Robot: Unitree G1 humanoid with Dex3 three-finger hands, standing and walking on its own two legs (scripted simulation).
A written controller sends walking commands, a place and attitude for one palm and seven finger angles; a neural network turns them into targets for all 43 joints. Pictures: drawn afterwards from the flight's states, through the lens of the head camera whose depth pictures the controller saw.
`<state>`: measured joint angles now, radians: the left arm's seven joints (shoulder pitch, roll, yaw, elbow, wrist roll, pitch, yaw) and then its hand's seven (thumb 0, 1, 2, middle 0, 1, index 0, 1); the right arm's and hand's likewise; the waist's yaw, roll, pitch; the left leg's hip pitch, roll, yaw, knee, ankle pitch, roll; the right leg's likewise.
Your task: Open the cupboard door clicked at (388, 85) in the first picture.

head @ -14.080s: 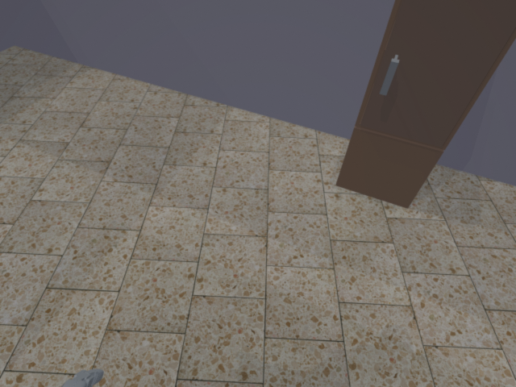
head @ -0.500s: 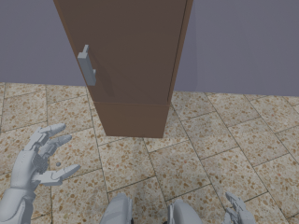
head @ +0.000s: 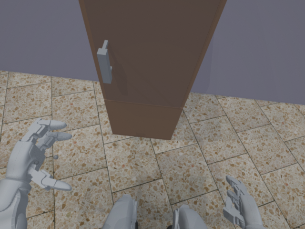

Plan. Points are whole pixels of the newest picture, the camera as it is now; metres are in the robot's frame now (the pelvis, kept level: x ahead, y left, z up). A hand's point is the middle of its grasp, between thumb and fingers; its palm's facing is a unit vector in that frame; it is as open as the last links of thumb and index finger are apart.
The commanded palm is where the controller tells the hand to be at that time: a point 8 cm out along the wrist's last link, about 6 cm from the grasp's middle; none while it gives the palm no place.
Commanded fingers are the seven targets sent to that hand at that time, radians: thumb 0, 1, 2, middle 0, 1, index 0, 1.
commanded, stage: raise the hand with hooked fingers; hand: left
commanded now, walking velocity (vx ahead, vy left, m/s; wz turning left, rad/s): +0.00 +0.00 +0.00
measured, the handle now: (106, 62) +0.59 +0.20 +0.02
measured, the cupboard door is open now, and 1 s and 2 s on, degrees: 0 0 0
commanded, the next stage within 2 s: move the hooked fingers beside the handle in 0.76 s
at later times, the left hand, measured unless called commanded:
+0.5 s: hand (56, 147) +0.29 +0.26 +0.03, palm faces -0.03 -1.00 -0.04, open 14.0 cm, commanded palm +0.26 +0.31 +0.04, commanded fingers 0.00 -0.50 0.30 -0.30 -1.20 -0.30 -1.20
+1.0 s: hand (60, 144) +0.30 +0.25 +0.03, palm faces -0.01 -1.00 -0.04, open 14.0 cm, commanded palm +0.29 +0.30 +0.04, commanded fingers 0.00 -0.50 0.30 -0.30 -1.20 -0.30 -1.20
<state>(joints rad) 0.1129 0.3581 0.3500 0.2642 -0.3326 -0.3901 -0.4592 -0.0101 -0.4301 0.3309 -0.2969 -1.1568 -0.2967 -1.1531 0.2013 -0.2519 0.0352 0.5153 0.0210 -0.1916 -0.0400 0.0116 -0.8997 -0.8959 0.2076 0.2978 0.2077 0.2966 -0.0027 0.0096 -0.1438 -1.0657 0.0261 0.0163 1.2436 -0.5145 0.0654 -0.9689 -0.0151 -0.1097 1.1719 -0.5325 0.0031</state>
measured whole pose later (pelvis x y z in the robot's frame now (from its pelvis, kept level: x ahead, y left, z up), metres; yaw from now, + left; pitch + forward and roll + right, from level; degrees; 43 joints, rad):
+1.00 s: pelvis +0.00 -0.02 -0.01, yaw +0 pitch +20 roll -4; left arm -0.05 0.41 0.43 0.46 -0.36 -0.40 -0.54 -0.02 -0.50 0.30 -0.30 -1.20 -0.30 -1.20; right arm 0.23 -0.28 0.03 0.55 0.03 -0.17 -0.06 0.01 -0.90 -0.90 0.21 0.30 0.21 0.30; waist -0.01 0.02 -0.15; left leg -1.10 0.04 0.00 1.27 -0.52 0.04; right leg -1.01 0.00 -0.12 1.22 -0.55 -0.03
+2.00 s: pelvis -0.01 -0.01 -0.03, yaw -3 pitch +27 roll -5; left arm -0.78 0.67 0.54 1.11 -0.15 -0.43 -0.51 -0.02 -0.50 0.30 -0.30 -1.20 -0.30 -1.20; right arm 0.30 -0.30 0.05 0.62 0.01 0.01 -0.04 0.01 -0.90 -0.90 0.21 0.30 0.21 0.30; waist -0.14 0.02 -0.13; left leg -1.29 0.06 0.02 1.34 -0.53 0.06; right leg -1.20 0.02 -0.10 1.26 -0.54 -0.01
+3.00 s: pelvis +0.00 +0.00 -0.03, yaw -5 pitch +33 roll -8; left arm -1.03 0.87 0.57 1.21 -0.05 -0.30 -0.49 -0.02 -0.50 0.30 -0.30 -1.20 -0.30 -1.20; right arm 0.34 -0.29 0.11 0.58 -0.02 0.08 -0.02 0.00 -0.90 -0.90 0.21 0.30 0.21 0.30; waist -0.23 0.03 -0.11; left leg -1.41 0.08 -0.02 1.37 -0.54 0.06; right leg -1.29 0.04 -0.13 1.25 -0.53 -0.01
